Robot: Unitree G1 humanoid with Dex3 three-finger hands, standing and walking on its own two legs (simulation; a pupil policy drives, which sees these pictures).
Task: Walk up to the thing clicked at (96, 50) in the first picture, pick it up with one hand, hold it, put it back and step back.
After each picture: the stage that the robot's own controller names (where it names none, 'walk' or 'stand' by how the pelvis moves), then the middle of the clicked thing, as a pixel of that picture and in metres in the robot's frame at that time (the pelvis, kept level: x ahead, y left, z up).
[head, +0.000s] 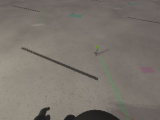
stand; (96, 51) +1.41 -0.14 -0.66
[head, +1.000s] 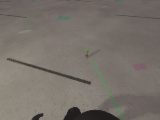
walk; (86, 53) +1.28 +0.15 -0.64
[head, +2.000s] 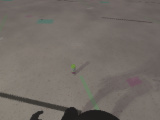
walk; (73, 70) +0.81 +0.27 -0.63
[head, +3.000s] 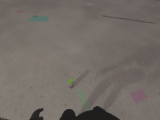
walk; (70, 84) +0.52 +0.19 -0.64
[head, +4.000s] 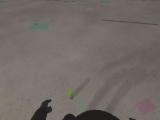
stand; (70, 95) +0.39 +0.21 -0.64
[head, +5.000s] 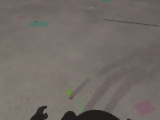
stand; (69, 95) +0.38 +0.20 -0.65
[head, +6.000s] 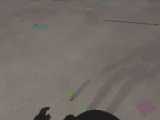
stand; (70, 96) +0.37 +0.21 -0.66
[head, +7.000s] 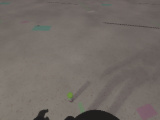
stand; (70, 98) +0.37 +0.20 -0.66
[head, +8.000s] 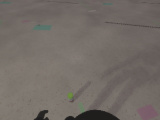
stand; (70, 98) +0.37 +0.20 -0.66
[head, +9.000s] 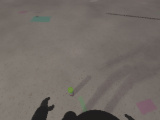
go down; (71, 92) +0.38 +0.20 -0.65
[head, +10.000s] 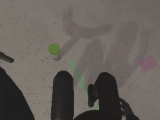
go down; (55, 54) +0.46 +0.23 -0.23
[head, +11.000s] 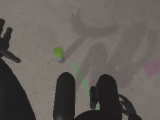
close in; (60, 56) +0.46 +0.22 -0.26
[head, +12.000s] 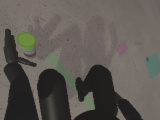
close in; (29, 48) +0.45 +0.27 -0.16
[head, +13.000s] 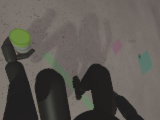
close; (22, 46) +0.44 +0.28 -0.16
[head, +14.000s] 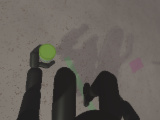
lift; (46, 57) +0.36 +0.27 -0.10
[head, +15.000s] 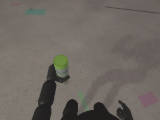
hold; (62, 72) +0.32 +0.18 +0.05
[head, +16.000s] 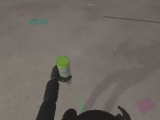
hold; (65, 73) +0.33 +0.17 +0.04
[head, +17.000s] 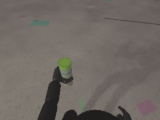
hold; (66, 74) +0.32 +0.16 +0.04
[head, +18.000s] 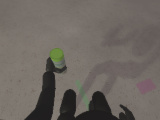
crouch; (60, 63) +0.39 +0.19 -0.02
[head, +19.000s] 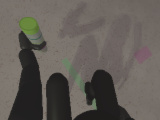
lower; (37, 39) +0.51 +0.26 -0.06
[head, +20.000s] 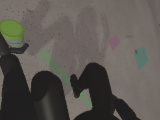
lower; (15, 41) +0.47 +0.28 -0.17
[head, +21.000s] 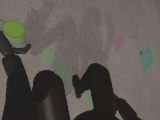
lower; (19, 41) +0.46 +0.28 -0.17
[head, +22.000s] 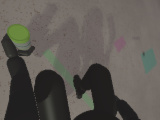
lower; (23, 44) +0.45 +0.28 -0.17
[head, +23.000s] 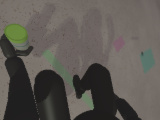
lower; (21, 44) +0.46 +0.28 -0.17
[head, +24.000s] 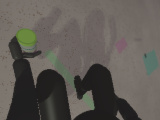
open; (29, 46) +0.45 +0.26 -0.17
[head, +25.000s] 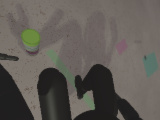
stand; (32, 45) +0.44 +0.26 -0.17
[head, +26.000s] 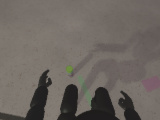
walk; (70, 72) +0.44 +0.18 -0.43
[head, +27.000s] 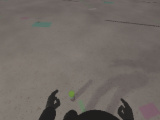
stand; (72, 96) +0.38 +0.17 -0.60
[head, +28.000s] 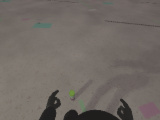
stand; (72, 96) +0.39 +0.17 -0.60
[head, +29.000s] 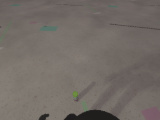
stand; (75, 97) +0.40 +0.16 -0.65
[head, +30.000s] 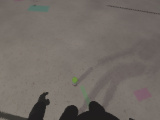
walk; (74, 82) +0.46 +0.12 -0.64
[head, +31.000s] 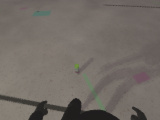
walk; (77, 69) +0.70 +0.20 -0.62
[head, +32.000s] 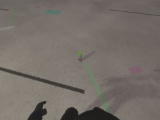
stand; (79, 57) +1.04 +0.17 -0.63
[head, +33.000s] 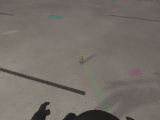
stand; (80, 59) +1.07 +0.16 -0.65
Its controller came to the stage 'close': yes
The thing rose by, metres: 0.69
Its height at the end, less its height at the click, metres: +0.00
